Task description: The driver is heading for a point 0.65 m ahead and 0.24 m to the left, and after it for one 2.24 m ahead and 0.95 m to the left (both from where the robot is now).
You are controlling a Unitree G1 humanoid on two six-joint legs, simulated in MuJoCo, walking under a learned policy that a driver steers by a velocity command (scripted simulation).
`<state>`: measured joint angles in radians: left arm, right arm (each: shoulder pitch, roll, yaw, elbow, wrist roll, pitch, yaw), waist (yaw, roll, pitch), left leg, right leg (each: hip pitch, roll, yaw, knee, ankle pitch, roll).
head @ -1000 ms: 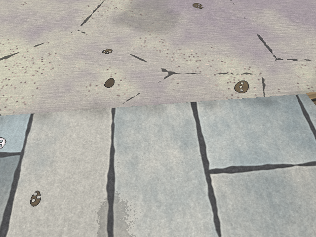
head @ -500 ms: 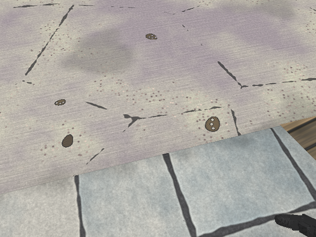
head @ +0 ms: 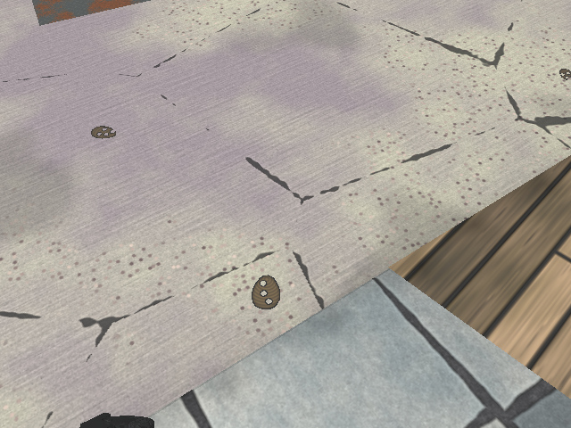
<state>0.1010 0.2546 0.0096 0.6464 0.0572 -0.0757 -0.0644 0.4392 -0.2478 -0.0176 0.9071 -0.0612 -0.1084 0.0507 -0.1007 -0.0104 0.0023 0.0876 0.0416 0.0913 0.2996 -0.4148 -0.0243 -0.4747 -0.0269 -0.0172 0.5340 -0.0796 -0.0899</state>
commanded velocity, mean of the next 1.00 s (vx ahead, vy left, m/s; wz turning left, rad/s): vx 0.50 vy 0.00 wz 0.46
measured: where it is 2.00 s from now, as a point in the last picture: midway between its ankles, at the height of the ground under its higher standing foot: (140, 242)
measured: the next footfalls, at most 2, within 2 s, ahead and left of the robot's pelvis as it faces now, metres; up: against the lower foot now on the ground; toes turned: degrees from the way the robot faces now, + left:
left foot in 0.50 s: +0.46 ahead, +0.16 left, +0.00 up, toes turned +15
right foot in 0.92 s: +0.75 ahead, +0.02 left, -0.05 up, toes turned +31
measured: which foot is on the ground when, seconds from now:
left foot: down 0.00-0.00, up 0.02-0.48, down 0.50-1.00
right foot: down 0.00-0.54, up 0.56-0.90, down 0.92-1.00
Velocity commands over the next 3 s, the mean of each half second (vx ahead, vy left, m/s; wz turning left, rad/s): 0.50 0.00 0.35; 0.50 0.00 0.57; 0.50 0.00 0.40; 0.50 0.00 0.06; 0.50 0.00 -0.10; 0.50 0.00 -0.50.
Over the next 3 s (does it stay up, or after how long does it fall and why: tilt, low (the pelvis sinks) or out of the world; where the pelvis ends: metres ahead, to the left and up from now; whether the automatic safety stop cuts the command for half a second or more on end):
stays up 1.53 0.68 -0.10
